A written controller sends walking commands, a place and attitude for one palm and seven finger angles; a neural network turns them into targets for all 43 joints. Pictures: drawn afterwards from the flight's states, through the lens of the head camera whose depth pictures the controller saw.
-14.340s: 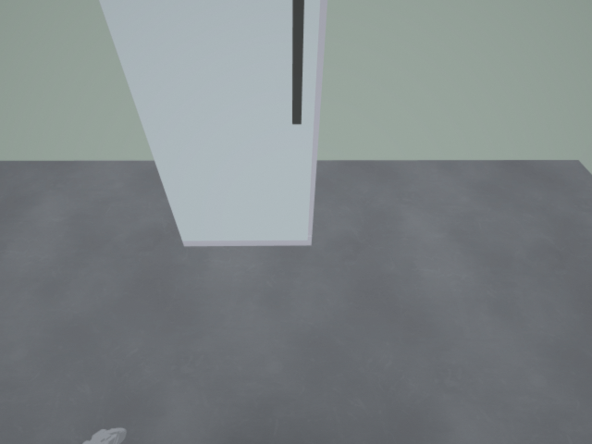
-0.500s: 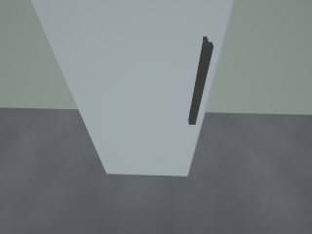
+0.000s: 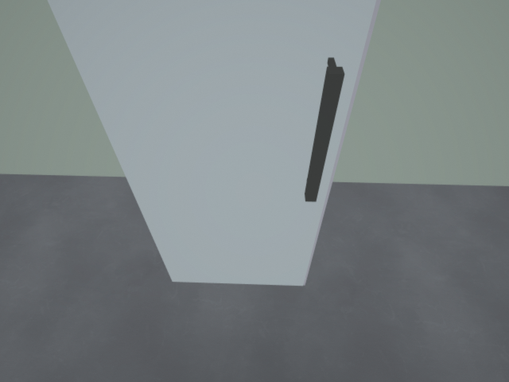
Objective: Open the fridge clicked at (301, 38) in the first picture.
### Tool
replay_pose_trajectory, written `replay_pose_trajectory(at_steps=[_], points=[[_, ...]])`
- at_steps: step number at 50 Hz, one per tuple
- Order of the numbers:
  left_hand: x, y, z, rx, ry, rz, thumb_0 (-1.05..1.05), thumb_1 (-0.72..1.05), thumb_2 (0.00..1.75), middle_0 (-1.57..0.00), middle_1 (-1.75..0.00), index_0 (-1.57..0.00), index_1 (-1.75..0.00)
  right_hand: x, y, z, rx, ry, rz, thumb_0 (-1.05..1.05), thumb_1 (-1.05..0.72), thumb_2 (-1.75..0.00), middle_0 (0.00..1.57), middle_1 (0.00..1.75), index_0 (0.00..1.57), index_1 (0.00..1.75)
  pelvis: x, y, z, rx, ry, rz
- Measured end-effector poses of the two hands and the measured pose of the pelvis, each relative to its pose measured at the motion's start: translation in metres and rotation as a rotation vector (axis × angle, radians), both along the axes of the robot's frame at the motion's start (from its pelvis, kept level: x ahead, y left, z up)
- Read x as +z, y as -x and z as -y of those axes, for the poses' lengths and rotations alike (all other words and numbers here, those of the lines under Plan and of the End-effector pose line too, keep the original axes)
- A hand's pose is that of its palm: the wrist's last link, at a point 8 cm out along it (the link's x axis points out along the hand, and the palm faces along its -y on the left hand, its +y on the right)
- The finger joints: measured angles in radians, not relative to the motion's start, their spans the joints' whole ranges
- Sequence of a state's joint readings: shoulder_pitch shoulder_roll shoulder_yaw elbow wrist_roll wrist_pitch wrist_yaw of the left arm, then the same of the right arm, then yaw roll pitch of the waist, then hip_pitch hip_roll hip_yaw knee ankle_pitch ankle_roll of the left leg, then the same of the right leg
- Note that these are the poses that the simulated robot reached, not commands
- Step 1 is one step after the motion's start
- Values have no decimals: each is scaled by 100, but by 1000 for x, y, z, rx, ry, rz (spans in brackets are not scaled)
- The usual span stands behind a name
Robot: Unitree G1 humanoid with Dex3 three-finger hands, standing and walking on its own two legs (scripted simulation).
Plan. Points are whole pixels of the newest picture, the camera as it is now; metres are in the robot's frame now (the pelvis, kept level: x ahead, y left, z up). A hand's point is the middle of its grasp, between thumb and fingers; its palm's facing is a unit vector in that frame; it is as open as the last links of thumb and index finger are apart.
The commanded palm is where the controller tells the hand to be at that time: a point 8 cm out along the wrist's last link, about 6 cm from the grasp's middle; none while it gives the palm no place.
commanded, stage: look again from close up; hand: right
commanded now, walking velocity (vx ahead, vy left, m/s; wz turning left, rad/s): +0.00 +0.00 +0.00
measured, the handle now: (319, 139) +0.57 -0.11 +0.07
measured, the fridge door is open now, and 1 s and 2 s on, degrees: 0 0 0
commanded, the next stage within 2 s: shuffle to correct the standing spot in 0.72 s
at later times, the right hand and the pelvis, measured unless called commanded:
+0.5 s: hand out of the picture +0.00 -0.19 -0.18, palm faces +0.04 +0.98 -0.20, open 7.4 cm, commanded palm none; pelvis +0.00 +0.00 +0.00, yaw +0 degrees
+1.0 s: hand out of the picture -0.02 -0.18 -0.18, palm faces +0.04 +0.98 -0.18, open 7.4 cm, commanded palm none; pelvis +0.01 +0.00 +0.00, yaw +0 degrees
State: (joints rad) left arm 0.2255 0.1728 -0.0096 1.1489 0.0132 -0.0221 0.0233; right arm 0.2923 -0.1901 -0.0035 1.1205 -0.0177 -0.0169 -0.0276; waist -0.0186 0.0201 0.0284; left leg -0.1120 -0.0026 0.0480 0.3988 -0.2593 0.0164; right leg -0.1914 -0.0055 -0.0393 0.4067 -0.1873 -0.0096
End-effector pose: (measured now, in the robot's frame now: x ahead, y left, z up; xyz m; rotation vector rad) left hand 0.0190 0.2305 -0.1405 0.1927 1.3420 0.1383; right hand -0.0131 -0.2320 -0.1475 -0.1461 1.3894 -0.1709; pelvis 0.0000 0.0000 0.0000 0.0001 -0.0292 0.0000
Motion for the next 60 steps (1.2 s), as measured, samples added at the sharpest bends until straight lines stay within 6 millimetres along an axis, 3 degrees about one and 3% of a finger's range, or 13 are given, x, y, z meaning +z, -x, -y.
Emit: replay_pose_trajectory(at_steps=[44, 51, 60], points=[[2, -4, 4, -10, -8, 7, 1, 90, 90, -20, -30, -20, -30, -1, 1, 6, -7, 1, 1, 1, -90, -90, 20, 30, 20, 30, 0, 0, 5, -6, -3, 0], [-4, 8, 13, 24, 15, -31, 1, 91, 90, -20, -30, -20, -30, -9, 10, -7, -17, -34, -46, 0, -91, -90, 20, 30, 20, 30, -4, -9, 4, 1, 4, -5], [-14, 23, 16, 74, 54, -132, 1, 91, 90, -20, -30, -20, -30, -12, 20, -37, -61, -69, -128, 0, -91, -90, 20, 30, 20, 30, -11, -36, -9, -5, 0, -30]])
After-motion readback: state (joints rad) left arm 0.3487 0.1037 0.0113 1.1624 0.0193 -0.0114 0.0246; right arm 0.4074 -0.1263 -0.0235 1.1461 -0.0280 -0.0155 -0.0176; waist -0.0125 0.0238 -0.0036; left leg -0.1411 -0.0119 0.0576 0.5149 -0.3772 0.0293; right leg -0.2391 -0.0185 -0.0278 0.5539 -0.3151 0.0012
